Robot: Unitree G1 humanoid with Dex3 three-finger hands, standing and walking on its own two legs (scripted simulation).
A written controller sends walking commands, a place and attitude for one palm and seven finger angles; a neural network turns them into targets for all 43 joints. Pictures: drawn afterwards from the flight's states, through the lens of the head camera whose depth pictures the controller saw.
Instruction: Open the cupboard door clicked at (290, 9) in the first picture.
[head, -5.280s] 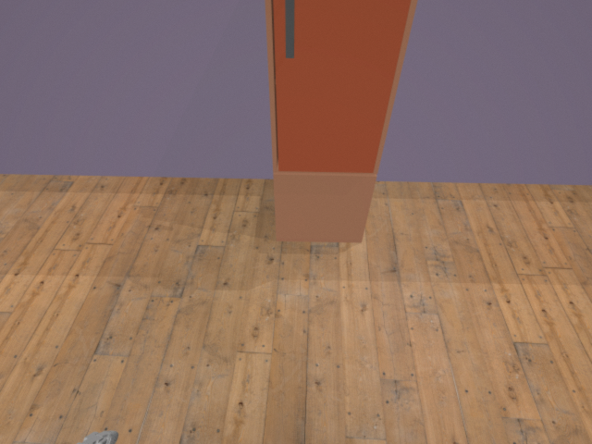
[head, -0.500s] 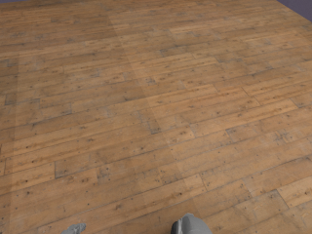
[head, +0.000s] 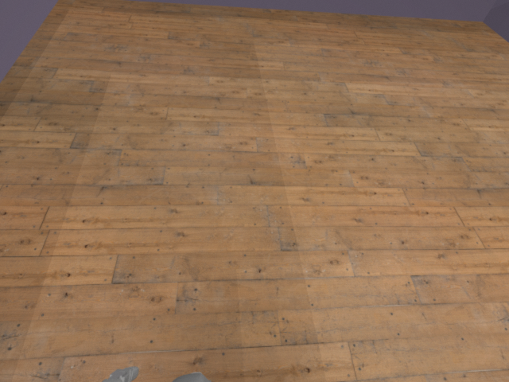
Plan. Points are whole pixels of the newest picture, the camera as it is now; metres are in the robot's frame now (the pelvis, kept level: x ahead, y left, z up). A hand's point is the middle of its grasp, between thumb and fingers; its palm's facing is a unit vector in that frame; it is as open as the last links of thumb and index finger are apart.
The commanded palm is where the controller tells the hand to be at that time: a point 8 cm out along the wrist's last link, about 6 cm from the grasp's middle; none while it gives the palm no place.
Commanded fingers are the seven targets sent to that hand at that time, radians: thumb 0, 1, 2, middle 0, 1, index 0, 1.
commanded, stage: turn to face it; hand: left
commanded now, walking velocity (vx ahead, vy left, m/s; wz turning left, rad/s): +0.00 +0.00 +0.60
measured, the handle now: out of the picture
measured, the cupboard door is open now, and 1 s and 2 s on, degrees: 0 0 0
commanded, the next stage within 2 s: none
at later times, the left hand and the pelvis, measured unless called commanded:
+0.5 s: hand out of the picture +0.05 +0.18 -0.13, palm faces +0.30 -0.92 -0.27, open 7.4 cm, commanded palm none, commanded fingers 0.00 0.90 0.90 -0.20 -0.30 -0.20 -0.30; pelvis +0.00 -0.05 +0.01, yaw +16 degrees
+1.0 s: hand out of the picture -0.13 +0.15 -0.17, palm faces +0.61 -0.75 -0.26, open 7.4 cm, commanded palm none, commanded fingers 0.00 0.90 0.90 -0.20 -0.30 -0.20 -0.30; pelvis -0.02 -0.04 +0.01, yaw +36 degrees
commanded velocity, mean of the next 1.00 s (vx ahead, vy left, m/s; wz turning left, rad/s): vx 0.00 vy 0.00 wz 0.60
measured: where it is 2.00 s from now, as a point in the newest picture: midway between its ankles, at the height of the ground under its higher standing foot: outside the picture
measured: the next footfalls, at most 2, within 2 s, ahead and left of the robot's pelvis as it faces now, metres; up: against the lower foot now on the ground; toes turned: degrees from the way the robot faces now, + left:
right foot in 0.50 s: +0.07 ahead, -0.17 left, +0.00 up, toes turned +15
left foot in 0.94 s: -0.06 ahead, +0.07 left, +0.00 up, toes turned +40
